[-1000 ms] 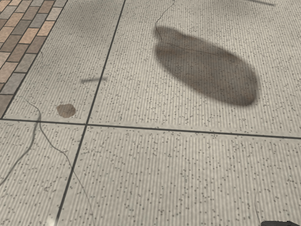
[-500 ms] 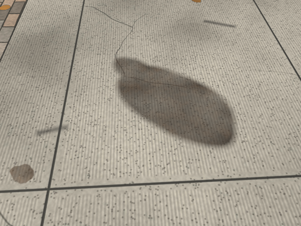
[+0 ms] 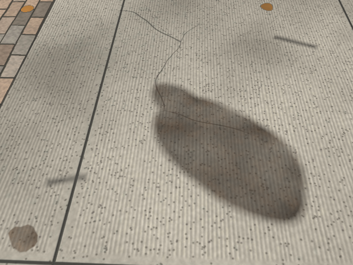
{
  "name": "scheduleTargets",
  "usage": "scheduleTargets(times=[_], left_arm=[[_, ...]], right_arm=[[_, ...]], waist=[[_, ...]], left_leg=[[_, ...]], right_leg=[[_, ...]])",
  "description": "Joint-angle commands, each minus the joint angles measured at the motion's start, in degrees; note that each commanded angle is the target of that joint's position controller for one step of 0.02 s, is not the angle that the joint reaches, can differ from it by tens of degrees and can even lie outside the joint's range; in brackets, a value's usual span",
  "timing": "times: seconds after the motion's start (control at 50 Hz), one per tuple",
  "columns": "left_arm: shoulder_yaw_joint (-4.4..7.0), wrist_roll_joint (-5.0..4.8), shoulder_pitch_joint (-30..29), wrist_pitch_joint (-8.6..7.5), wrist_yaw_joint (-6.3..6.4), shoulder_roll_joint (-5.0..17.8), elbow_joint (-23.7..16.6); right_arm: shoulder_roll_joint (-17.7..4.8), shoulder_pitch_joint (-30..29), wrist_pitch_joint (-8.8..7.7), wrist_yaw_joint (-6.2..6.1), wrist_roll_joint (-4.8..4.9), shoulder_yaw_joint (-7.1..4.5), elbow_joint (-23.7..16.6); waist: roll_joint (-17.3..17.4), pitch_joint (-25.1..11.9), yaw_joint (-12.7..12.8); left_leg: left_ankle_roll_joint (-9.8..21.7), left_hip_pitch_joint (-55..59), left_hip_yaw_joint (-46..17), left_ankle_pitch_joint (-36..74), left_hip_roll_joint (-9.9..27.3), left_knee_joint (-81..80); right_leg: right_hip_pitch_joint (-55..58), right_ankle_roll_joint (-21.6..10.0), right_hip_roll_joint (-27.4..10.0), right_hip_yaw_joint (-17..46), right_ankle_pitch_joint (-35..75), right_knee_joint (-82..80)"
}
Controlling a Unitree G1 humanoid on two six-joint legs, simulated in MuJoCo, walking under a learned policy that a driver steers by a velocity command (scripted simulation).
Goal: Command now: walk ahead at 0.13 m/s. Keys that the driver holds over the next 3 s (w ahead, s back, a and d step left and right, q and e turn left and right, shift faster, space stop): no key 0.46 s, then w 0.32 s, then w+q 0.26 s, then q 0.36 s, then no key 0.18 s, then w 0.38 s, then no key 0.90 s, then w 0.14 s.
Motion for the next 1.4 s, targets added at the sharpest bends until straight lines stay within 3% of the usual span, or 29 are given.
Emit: scheduleTargets(times=[0.02,0.08,0.1,0.12,0.14,0.2,0.32,0.46,0.48,0.54,0.58,0.66,0.7,0.74,0.78,0.84,0.9,0.94,0.98,1.0,1.02,1.04,1.06,1.08,1.12,1.18,1.24,1.32,1.4], left_arm=[[1.66,-0.47,-2.27,0.12,0.5,9.26,-1.95],[0.92,-1.24,-1.33,0.84,0.77,7.16,-0.72],[0.5,-0.03,1.98,0.67,0.83,5.72,-0.35],[0.23,0.57,8.43,0.58,0.84,3.99,1.2],[-0.08,0.28,7.23,1.19,1.4,3.56,1.36],[0.65,-0.4,2.0,3.65,2.44,7.1,1.19],[0.64,-0.57,2.06,4.07,2.52,6.49,2.81],[0.51,-0.49,2.89,4.67,2.81,5.41,4.85],[0.36,-0.5,4.28,4.71,2.79,4.73,5.61],[0.6,-1.06,3.48,4.46,2.96,5.45,5.1],[0.39,-1.31,4.46,3.2,3.02,4.7,4.56],[0.3,-1.59,7.52,0.3,2.3,4.13,4.65],[0.57,-1.9,11.61,-0.66,1.96,4.93,5.7],[2.14,-2.5,17.91,-1.09,1.81,9.91,7.91],[2.02,-1.85,20.92,-1.14,1.72,8.29,8.26],[1.88,-1.23,20.29,-0.28,1.84,7.3,7.38],[1.95,-0.54,10.33,0.21,1.77,8.74,3.92],[2.6,-1.07,9.4,-0.28,1.71,10.71,3.41],[2.66,-1.28,9.44,-0.58,1.75,10.88,3.31],[2.39,-0.34,8.13,-0.77,1.95,9.53,2.09],[0.15,0.82,11.91,-1.85,1.79,0.25,-0.96],[0.28,-2.18,9.83,-3.65,1.46,1.57,-2.7],[1.18,-4.44,5.33,-4.71,1.4,4.89,-4.42],[1.52,-3.74,3.49,-5.17,1.73,6.63,-4.84],[2.82,-1.47,6.15,-3.87,2.72,8.16,-3.99],[3.67,-0.53,4.35,-1.28,3.4,7.58,-5.77],[3.75,0.09,-2.12,-0.06,3.83,6.29,-9.1],[3.31,-0.57,-10.88,0.73,2.97,5.37,-12.45],[3.0,-0.61,-16.23,0.45,1.89,6.31,-14.5]], right_arm=[[-4.43,2.99,0.4,-0.08,-0.11,-1.11,-1.23],[-6.0,3.8,0.14,-0.13,-1.13,-1.89,-0.34],[-9.13,3.93,0.12,-0.51,-1.29,-2.52,-0.47],[-9.86,2.01,0.6,-0.8,-1.05,-2.48,-0.64],[-5.99,1.09,0.99,-0.45,-0.67,-1.71,-0.32],[-4.7,-2.17,0.95,0.55,-0.38,-1.37,-0.35],[-4.93,-1.17,0.37,0.28,-0.01,-1.54,2.55],[-4.42,-2.92,1.4,0.02,0.1,-1.62,4.4],[-3.86,-2.1,1.57,-0.01,0.14,-1.53,5.24],[-5.51,-1.38,2.06,-0.32,0.84,-2.35,5.9],[-5.56,-1.25,1.14,-0.22,0.98,-2.53,5.8],[-5.11,-0.15,-1.17,0.78,1.4,-2.67,5.41],[-3.95,-4.04,-2.15,1.33,1.7,-2.34,3.59],[-1.78,-8.58,-4.05,2.17,1.42,-1.76,1.21],[-1.62,-12.51,-4.98,2.9,1.42,-1.48,-0.33],[-0.49,-15.82,-4.18,4.1,3.1,-0.69,-2.35],[0.51,-9.53,-2.89,5.56,2.43,-0.07,-1.57],[-2.97,-1.84,-1.49,5.05,1.82,-1.89,0.46],[-6.52,8.28,0.02,3.93,1.84,-4.46,3.03],[-9.13,14.98,0.56,3.19,2.0,-5.83,4.76],[-14.32,14.71,0.15,2.91,1.34,-5.63,4.34],[-12.23,14.21,-1.06,3.52,1.23,-4.66,3.71],[-10.19,9.74,-2.42,3.61,0.65,-3.96,2.65],[-8.02,4.94,-3.36,3.85,0.59,-3.21,1.2],[-7.1,-0.43,-3.66,3.92,-0.35,-2.77,-0.99],[-6.95,1.97,-3.24,2.62,-0.25,-2.5,-0.63],[-8.83,5.75,-2.01,0.75,-0.02,-3.09,-0.28],[-8.97,8.02,0.4,-1.19,1.23,-3.52,-0.81],[-9.55,9.41,1.8,-2.28,1.21,-4.13,-1.29]], waist=[[-7.58,-6.78,-2.32],[-5.08,-5.84,-3.8],[-0.56,-7.26,-1.65],[5.84,-9.02,2.49],[6.69,-9.35,1.27],[2.52,-4.89,-0.25],[-0.6,-7.34,-1.07],[-2.28,-5.26,-1.04],[-1.99,-6.0,-0.83],[-2.39,-0.16,-1.74],[-0.49,3.54,-1.52],[-0.29,3.52,-0.84],[-4.04,3.03,1.25],[-14.1,3.96,2.81],[-12.89,6.42,4.38],[-8.99,7.46,4.45],[-11.31,4.04,-1.02],[-11.84,-0.48,-5.52],[-10.09,-5.28,-11.54],[-4.88,-6.25,-14.72],[13.37,-11.18,-7.7],[10.26,-13.99,-8.37],[4.88,-4.59,-7.1],[-1.08,-1.06,-5.09],[-3.0,-2.18,-0.73],[-1.06,-2.35,0.38],[0.11,-3.92,-0.84],[1.82,-5.45,-3.56],[2.19,-4.71,-4.98]], left_leg=[[0.75,11.25,0.89,2.86,-1.07,-4.43],[3.46,19.21,0.51,13.66,-0.98,-15.99],[5.03,24.46,-3.8,27.99,3.68,-15.01],[9.43,28.65,-7.32,31.31,7.65,-13.05],[11.06,25.72,-8.45,22.32,7.72,-14.32],[7.13,19.27,-4.68,11.62,2.3,-14.81],[7.25,23.03,-2.53,21.98,0.79,-11.35],[7.44,21.84,-1.83,16.84,-0.08,-11.88],[7.24,22.06,-1.47,9.2,-0.65,-12.61],[7.83,16.71,-2.39,-24.24,-1.66,-15.0],[8.99,13.47,-5.71,-31.37,0.01,-17.27],[10.94,13.01,-9.99,-28.24,2.03,-17.14],[9.31,7.59,-4.08,-19.95,-1.66,-10.94],[5.54,-6.85,6.84,-6.39,-6.7,4.24],[5.53,-20.6,5.92,-22.75,-3.99,12.71],[5.93,-29.94,3.62,-22.26,0.97,14.18],[6.02,0.88,8.68,-4.03,-2.56,4.47],[7.12,18.37,11.58,0.75,-7.17,4.0],[9.67,31.44,11.58,-0.22,-9.65,-0.66],[11.5,40.34,2.6,-2.83,-5.63,-3.29],[19.4,44.06,-30.34,-11.95,9.82,-15.5],[23.58,45.06,-49.33,-22.36,15.39,-29.06],[21.69,38.33,-43.71,-16.87,15.21,-28.99],[19.56,30.47,-34.31,-3.79,12.66,-26.93],[17.18,19.87,-20.47,16.71,7.92,-25.21],[16.31,15.04,-12.14,30.55,4.53,-25.17],[15.01,17.0,-10.31,36.5,3.02,-22.95],[10.38,20.81,-12.97,27.53,2.02,-20.96],[10.05,26.14,-18.65,21.58,2.77,-18.84]], right_leg=[[-0.96,-8.37,-15.22,6.16,29.46,-1.5],[-2.51,-3.89,-11.69,6.58,14.23,4.02],[-4.62,-1.18,-8.16,5.0,5.5,7.55],[-8.35,1.26,-4.62,3.18,-7.66,8.43],[-6.59,2.61,-4.59,2.62,-10.05,7.98],[-4.23,2.74,-5.0,2.69,-6.08,6.39],[-1.59,2.97,-6.15,3.23,1.71,6.9],[-1.51,3.36,-6.13,2.74,-0.49,6.73],[-1.19,3.21,-5.74,2.16,-5.75,6.14],[-6.61,0.71,-5.34,2.13,-23.15,7.32],[-9.04,-0.71,-5.93,3.07,-26.2,8.61],[-8.15,-3.19,-6.99,5.08,-22.44,9.97],[-1.12,-5.19,-9.41,9.48,-20.17,5.37],[12.87,-8.93,-19.08,23.14,-7.26,-0.33],[21.08,-11.51,-26.23,28.5,9.33,0.35],[26.97,-8.18,-26.45,21.59,11.53,-0.78],[5.28,-3.69,-19.05,6.28,16.26,-5.34],[0.14,-1.71,-16.81,-0.31,32.97,0.8],[-1.59,0.99,-14.81,-3.3,38.58,17.02],[-11.22,3.03,-12.65,-3.7,26.16,33.24],[-22.37,5.27,-3.42,-0.16,-20.91,56.53],[-29.57,4.56,-1.95,9.34,-22.38,64.85],[-34.86,3.19,-4.49,9.57,-18.2,65.61],[-32.3,2.23,-7.18,9.33,-13.31,62.45],[-22.73,2.45,-10.1,9.28,-10.79,56.75],[-19.03,4.17,-9.24,7.52,-8.78,47.66],[-22.36,6.19,-6.57,6.78,-1.97,37.7],[-23.85,6.85,-4.22,8.3,5.38,25.64],[-26.13,7.16,-3.11,10.55,4.62,19.69]])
